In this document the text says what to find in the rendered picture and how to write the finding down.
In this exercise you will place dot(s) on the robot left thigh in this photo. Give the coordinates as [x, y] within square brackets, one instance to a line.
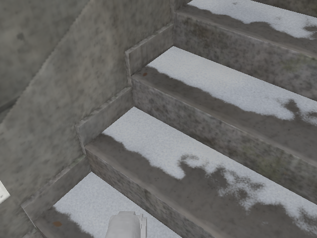
[126, 224]

